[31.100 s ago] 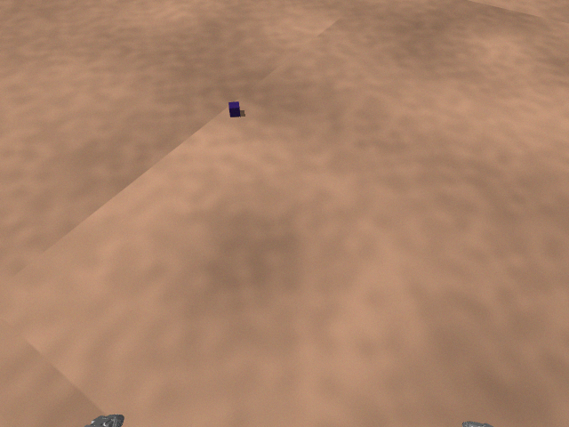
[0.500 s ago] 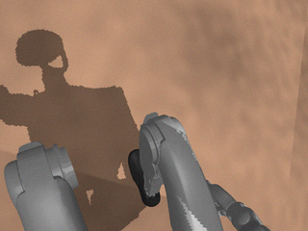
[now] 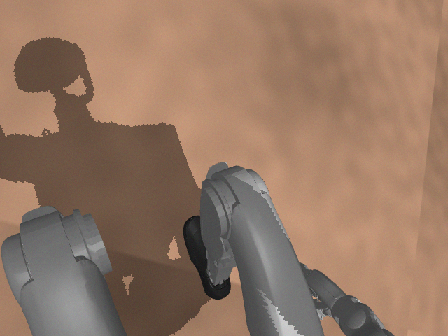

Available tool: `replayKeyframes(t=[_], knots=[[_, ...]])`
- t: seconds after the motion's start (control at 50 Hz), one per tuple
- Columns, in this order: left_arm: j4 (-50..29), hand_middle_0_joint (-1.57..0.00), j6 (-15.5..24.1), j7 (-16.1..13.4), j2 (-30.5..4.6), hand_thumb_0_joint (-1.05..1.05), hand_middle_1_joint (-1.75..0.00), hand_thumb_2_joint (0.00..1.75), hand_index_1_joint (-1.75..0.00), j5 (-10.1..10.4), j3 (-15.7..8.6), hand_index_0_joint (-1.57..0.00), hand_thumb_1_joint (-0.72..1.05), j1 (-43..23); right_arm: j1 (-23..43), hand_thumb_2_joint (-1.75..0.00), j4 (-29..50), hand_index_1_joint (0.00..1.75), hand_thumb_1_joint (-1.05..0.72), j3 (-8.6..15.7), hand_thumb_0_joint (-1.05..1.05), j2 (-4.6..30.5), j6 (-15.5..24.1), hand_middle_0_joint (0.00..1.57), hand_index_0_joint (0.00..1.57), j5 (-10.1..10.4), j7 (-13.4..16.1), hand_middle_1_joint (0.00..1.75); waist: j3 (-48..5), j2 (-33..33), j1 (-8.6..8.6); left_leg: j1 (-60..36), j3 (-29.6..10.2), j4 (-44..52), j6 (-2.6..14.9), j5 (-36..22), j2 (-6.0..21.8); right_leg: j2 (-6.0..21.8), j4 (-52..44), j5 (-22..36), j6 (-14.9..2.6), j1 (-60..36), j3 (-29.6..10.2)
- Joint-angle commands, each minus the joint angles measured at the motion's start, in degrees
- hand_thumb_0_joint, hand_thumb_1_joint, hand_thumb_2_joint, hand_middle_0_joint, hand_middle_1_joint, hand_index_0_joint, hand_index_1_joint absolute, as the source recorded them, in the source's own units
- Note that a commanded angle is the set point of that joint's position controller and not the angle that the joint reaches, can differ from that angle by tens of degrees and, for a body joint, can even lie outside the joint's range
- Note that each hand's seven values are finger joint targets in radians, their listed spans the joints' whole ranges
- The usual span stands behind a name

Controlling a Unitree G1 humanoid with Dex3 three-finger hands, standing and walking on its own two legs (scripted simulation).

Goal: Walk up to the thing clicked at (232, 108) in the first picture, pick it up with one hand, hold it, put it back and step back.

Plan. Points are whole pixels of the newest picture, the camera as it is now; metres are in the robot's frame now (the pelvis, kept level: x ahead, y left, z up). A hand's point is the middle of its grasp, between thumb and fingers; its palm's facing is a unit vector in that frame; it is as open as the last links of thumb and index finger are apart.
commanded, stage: withdraw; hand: left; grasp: from above
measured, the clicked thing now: out of the picture +0.43 +0.36 -0.27
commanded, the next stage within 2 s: home in 0.92 s
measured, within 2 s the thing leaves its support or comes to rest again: neither
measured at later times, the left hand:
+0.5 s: hand out of the picture +0.42 +0.39 -0.08, palm faces -0.42 -0.11 -0.90, open 14.1 cm
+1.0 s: hand out of the picture +0.42 +0.36 -0.10, palm faces -0.32 -0.08 -0.95, open 14.0 cm
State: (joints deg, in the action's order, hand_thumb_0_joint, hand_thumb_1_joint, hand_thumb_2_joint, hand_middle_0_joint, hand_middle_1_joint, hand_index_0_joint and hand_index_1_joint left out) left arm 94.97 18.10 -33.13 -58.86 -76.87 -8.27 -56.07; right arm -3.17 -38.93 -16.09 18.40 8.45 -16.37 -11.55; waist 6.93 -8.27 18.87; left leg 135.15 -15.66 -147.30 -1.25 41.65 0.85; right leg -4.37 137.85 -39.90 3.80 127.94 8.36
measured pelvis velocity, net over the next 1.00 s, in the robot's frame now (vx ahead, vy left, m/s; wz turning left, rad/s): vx -0.02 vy -0.01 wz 0.11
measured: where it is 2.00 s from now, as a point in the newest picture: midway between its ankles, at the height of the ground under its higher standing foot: (159, 297)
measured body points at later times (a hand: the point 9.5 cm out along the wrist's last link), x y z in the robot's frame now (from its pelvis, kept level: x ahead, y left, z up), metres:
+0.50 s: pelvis +0.00 -0.01 +0.05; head +0.22 +0.08 +0.43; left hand +0.44 +0.39 -0.02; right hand +0.11 -0.26 -0.07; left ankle +0.06 +0.13 -0.26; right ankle +0.11 -0.13 -0.26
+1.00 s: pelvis -0.02 -0.01 +0.03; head +0.19 +0.11 +0.41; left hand +0.43 +0.36 -0.05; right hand +0.10 -0.27 -0.07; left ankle +0.06 +0.13 -0.26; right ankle +0.11 -0.13 -0.26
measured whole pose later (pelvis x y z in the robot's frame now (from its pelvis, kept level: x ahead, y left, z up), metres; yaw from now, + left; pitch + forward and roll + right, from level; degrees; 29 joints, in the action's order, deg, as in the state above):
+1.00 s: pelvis -0.02 -0.01 +0.03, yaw +6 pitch +31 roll -9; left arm 81.5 15.4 -23.9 -46.4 -75.5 -4.6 -57.5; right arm -5.9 -40.7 -6.4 15.7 -0.3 -9.0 -6.3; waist -2.6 -2.6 13.8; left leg 133.9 -9.3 -137.6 -0.7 35.2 -0.1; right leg -1.6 132.9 -36.8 2.3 127.8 3.9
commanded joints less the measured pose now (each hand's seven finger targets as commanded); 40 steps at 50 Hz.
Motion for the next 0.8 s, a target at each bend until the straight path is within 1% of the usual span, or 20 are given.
replayKeyframes(t=[0.0,0.02,0.04,0.08,0.14,0.18,0.22,0.28,0.34,0.38,0.44,0.48,0.52,0.54,0.6,0.64,0.66,0.7,0.74,0.78], knots=[[-8.3,-0.06,-0.9,-2.9,-13.1,0.00,-1.05,0.98,-1.03,1.5,-0.1,-0.08,-0.52,-14.1,-9.2,-0.90,-0.6,0.30,-0.90,5.9,0.00,17.8,0.3,0.20,0.20,0.7,0.3,0.30,-37.3,33.6,0.35,-30.3,7.4,15.9,1.12,-15.6,1.6,-2.0,-10.6,17.9,-4.92,-17.3,6.9],[-8.8,-0.07,-1.2,-3.0,-13.1,0.00,-1.04,0.97,-1.03,2.1,-0.5,-0.08,-0.52,-14.9,-9.6,-0.90,-0.5,0.30,-0.90,6.0,0.00,17.7,0.6,0.20,0.20,0.7,0.1,0.30,-37.5,33.1,0.56,-30.6,7.2,16.2,1.04,-14.8,1.6,-1.8,-10.4,17.2,-4.93,-16.7,7.2],[-8.9,-0.06,-1.7,-3.0,-12.9,0.00,-1.05,0.98,-1.03,1.5,-0.2,-0.08,-0.52,-14.5,-9.7,-0.90,-0.6,0.30,-0.90,6.1,0.00,17.7,0.9,0.20,0.20,0.5,-0.1,0.30,-38.5,33.6,0.74,-31.1,7.4,15.7,1.11,-14.5,1.7,-2.0,-10.6,17.1,-4.96,-17.4,6.9],[-13.9,-0.06,-2.5,-3.6,-14.5,0.00,-1.04,0.98,-1.03,2.4,-2.3,-0.08,-0.53,-15.7,-10.1,-0.90,-0.3,0.30,-0.90,6.9,0.00,17.9,1.2,0.20,0.20,1.2,-0.3,0.30,-43.2,36.2,-0.90,-33.3,7.6,16.5,0.82,-15.6,1.6,-1.8,-10.3,17.6,-5.23,-17.9,6.7],[-18.7,-0.06,-5.0,-4.4,-13.4,0.00,-1.04,0.97,-1.02,4.2,-5.4,-0.08,-0.53,-13.6,-10.8,-0.90,-0.4,0.30,-0.90,8.8,0.00,17.2,1.3,0.20,0.20,1.7,-1.1,0.30,-46.2,38.6,-3.13,-34.6,8.5,17.7,0.47,-17.0,1.4,-1.3,-10.3,18.7,-5.27,-17.8,6.3],[-22.6,-0.06,-7.0,-3.3,-11.8,0.00,-1.03,0.99,-1.02,5.2,-5.3,-0.07,-0.54,-12.8,-10.3,-0.90,0.0,0.30,-0.90,10.2,0.00,16.5,0.8,0.20,0.20,2.8,-1.4,0.30,-49.9,40.9,-4.97,-35.6,9.1,18.4,0.47,-17.0,1.4,-1.4,-10.8,18.4,-5.71,-16.7,5.2],[-26.0,-0.06,-9.3,-1.1,-9.6,0.00,-1.03,0.99,-1.02,6.6,-3.9,-0.07,-0.54,-13.1,-10.9,-0.90,-0.4,0.30,-0.90,11.8,0.00,15.8,0.2,0.20,0.20,4.2,-1.8,0.30,-50.7,41.8,-5.92,-35.2,9.7,20.1,0.50,-16.5,1.2,-1.1,-11.4,17.7,-6.01,-15.6,4.6],[-26.8,-0.06,-12.2,4.3,-4.4,0.00,-1.03,1.00,-1.02,8.7,-0.6,-0.07,-0.55,-11.6,-12.3,-0.90,-1.1,0.30,-0.90,14.2,0.00,15.0,-1.3,0.20,0.20,6.4,-1.8,0.30,-49.5,36.8,-6.33,-32.5,10.1,22.5,1.27,-13.5,0.6,-0.9,-14.2,15.0,-6.00,-14.8,3.5],[-28.0,-0.07,-13.7,11.8,-1.1,0.00,-1.03,1.01,-1.03,10.9,3.0,-0.07,-0.56,-12.9,-15.1,-0.90,-1.0,0.30,-0.91,15.8,0.00,14.5,-3.3,0.20,0.20,8.3,-1.2,0.30,-46.8,28.9,-4.66,-30.0,10.7,23.7,2.47,-11.5,0.3,-0.9,-18.7,13.6,-5.59,-19.0,1.7],[-29.0,-0.07,-13.5,16.5,-1.4,0.00,-1.04,1.01,-1.04,11.9,3.9,-0.07,-0.56,-12.9,-16.1,-0.90,-0.6,0.30,-0.91,16.4,0.00,14.1,-4.7,0.20,0.20,9.2,-0.6,0.30,-46.0,23.6,-4.29,-28.2,11.2,24.2,3.15,-12.1,-0.1,-0.7,-20.6,13.8,-5.27,-23.2,0.7],[-28.2,-0.07,-12.3,23.0,2.5,0.00,-1.03,1.01,-1.03,14.4,6.0,-0.07,-0.56,-10.9,-16.8,-0.91,0.2,0.30,-0.91,16.7,0.00,14.1,-6.4,0.20,0.20,10.4,1.1,0.30,-41.9,17.6,-4.29,-26.5,11.1,25.5,3.52,-10.9,-0.5,-0.1,-23.3,12.1,-5.48,-23.7,0.5],[-28.1,-0.07,-11.2,26.1,2.0,0.00,-1.03,1.01,-1.03,14.9,6.0,-0.07,-0.55,-8.8,-17.1,-0.90,1.1,0.30,-0.91,16.3,0.00,14.2,-7.2,0.20,0.20,10.9,2.6,0.30,-39.9,15.6,-4.38,-25.9,11.4,25.8,3.49,-10.8,-0.9,0.5,-24.3,11.4,-5.76,-24.9,0.1],[-28.4,-0.08,-9.6,27.7,-0.7,0.00,-1.02,1.01,-1.02,14.7,4.5,-0.07,-0.55,-7.0,-16.3,-0.90,2.1,0.30,-0.91,16.1,0.00,13.5,-8.1,0.20,0.20,11.0,3.7,0.30,-40.0,13.9,-6.25,-25.1,11.9,26.2,3.39,-10.4,-1.1,0.6,-24.6,9.8,-6.04,-26.5,-0.8],[-29.4,-0.08,-8.5,28.3,-0.7,0.00,-1.01,1.00,-1.02,15.0,4.1,-0.08,-0.54,-7.1,-16.2,-0.90,2.6,0.30,-0.90,15.9,0.00,13.4,-8.4,0.20,0.20,11.1,4.2,0.30,-40.3,13.4,-6.34,-25.8,12.0,26.3,3.41,-10.4,-1.2,0.8,-25.2,9.6,-5.96,-26.2,-0.6],[-30.5,-0.08,-4.0,28.6,-2.0,0.00,-1.01,1.00,-1.01,14.6,3.1,-0.08,-0.53,-7.7,-15.1,-0.90,2.8,0.30,-0.90,14.8,0.00,12.6,-9.0,0.20,0.20,10.9,5.4,0.30,-40.5,14.4,-7.01,-26.5,12.3,25.8,3.25,-10.3,-1.2,1.0,-24.6,9.4,-5.88,-25.0,-1.0],[-32.6,-0.08,-0.2,27.2,-4.0,0.00,-1.00,1.00,-1.01,13.3,1.4,-0.08,-0.54,-9.9,-14.6,-0.90,2.4,0.30,-0.91,14.1,0.00,12.4,-9.0,0.20,0.20,10.5,6.0,0.30,-42.3,17.9,-7.49,-28.3,12.4,25.1,2.87,-10.8,-1.1,0.9,-23.4,9.9,-5.99,-23.6,-0.9],[-33.0,-0.08,1.5,26.2,-4.5,0.00,-1.01,1.00,-1.01,12.2,1.5,-0.08,-0.53,-10.9,-14.3,-0.90,2.3,0.30,-0.90,13.8,0.00,11.6,-9.1,0.20,0.20,10.2,6.1,0.30,-44.3,20.4,-7.49,-29.9,12.3,25.1,2.77,-11.7,-0.8,0.7,-22.2,11.2,-5.64,-24.0,-1.1],[-34.4,-0.09,4.1,23.0,-5.0,0.00,-0.99,0.99,-0.99,10.0,0.3,-0.09,-0.53,-12.5,-13.7,-0.90,1.6,0.30,-0.91,14.1,0.00,12.3,-9.5,0.20,0.20,9.4,6.1,0.30,-47.2,23.9,-7.78,-33.5,12.2,24.1,2.33,-14.0,-0.7,0.7,-20.6,13.1,-5.86,-21.8,-0.3],[-34.0,-0.09,5.3,19.0,-2.3,0.00,-1.00,0.99,-1.00,8.0,2.0,-0.09,-0.53,-15.3,-13.1,-0.90,1.1,0.30,-0.91,13.5,0.00,12.1,-9.9,0.20,0.20,8.7,5.7,0.30,-47.2,27.5,-6.66,-35.8,11.8,24.4,2.09,-14.1,-0.5,0.7,-18.9,13.2,-5.83,-18.5,0.4],[-34.6,-0.07,5.0,14.3,-2.5,0.00,-1.01,0.98,-1.00,5.8,1.5,-0.08,-0.52,-17.7,-13.3,-0.90,0.7,0.30,-0.90,14.2,0.00,12.7,-10.0,0.20,0.20,8.3,5.4,0.30,-48.2,31.7,-6.08,-39.1,11.5,25.7,1.41,-13.4,-0.6,0.9,-17.8,12.5,-6.23,-15.8,1.6]])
